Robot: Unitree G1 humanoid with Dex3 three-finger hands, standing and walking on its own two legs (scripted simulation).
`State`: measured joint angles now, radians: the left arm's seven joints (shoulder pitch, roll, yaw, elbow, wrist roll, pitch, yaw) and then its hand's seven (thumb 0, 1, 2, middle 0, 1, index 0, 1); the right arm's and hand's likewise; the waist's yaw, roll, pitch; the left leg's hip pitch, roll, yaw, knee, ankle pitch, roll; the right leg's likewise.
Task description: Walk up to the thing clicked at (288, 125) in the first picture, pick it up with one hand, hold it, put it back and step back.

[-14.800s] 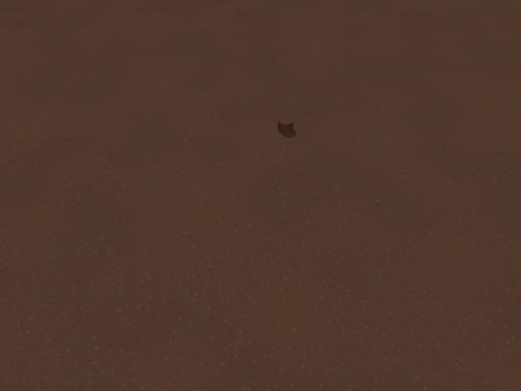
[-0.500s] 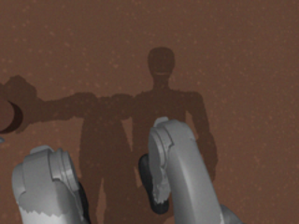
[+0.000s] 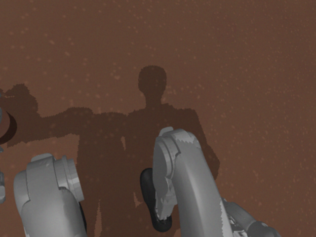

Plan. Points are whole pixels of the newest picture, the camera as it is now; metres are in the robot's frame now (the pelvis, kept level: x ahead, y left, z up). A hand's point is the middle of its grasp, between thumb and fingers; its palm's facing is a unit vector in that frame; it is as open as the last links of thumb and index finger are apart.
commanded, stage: rest palm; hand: left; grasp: from above
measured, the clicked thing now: out of the picture +0.41 +0.32 -0.26
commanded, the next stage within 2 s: close in 0.22 s
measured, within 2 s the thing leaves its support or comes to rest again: neither
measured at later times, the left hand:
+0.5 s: hand out of the picture +0.39 +0.32 -0.24, palm faces -0.43 -0.17 -0.89, open 13.8 cm
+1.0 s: hand out of the picture +0.39 +0.32 -0.24, palm faces -0.44 -0.20 -0.88, open 13.6 cm
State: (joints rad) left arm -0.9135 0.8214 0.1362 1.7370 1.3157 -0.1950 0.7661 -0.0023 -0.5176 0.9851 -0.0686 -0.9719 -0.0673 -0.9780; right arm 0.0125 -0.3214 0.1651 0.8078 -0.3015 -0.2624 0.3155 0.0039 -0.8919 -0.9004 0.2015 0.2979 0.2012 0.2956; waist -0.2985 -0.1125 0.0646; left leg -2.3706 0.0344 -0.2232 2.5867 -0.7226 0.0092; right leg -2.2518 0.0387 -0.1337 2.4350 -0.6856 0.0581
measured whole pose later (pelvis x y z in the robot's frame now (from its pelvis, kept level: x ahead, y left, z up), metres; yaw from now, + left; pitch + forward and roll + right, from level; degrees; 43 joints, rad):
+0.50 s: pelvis +0.00 +0.00 +0.00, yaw -1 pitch +26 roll -13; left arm -0.87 0.89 0.15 1.73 1.31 -0.32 0.72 0.00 -0.43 0.92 -0.08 -1.04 -0.10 -1.02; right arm 0.06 -0.31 0.23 0.79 -0.31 -0.24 0.31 0.00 -0.89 -0.90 0.20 0.30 0.20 0.30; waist -0.30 -0.11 0.12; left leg -2.34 0.03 -0.26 2.59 -0.73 -0.01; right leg -2.22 0.05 -0.16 2.42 -0.68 0.05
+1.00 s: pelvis +0.00 +0.00 +0.00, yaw +0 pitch +26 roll -13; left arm -0.94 0.91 0.17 1.77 1.25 -0.24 0.68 -0.01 -0.42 0.82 -0.19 -0.97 -0.19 -0.95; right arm 0.03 -0.34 0.22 0.77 -0.29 -0.30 0.33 0.00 -0.89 -0.90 0.20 0.30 0.20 0.30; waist -0.32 -0.11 0.14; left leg -2.34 0.03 -0.25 2.59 -0.73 0.00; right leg -2.23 0.04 -0.15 2.42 -0.68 0.06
